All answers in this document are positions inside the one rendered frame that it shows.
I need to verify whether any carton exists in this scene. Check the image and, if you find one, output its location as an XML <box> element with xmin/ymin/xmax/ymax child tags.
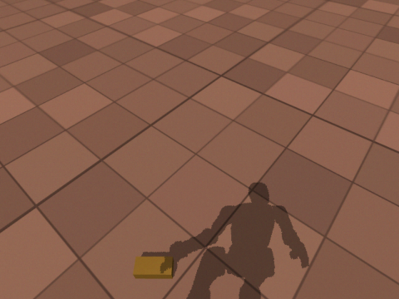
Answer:
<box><xmin>133</xmin><ymin>257</ymin><xmax>174</xmax><ymax>278</ymax></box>

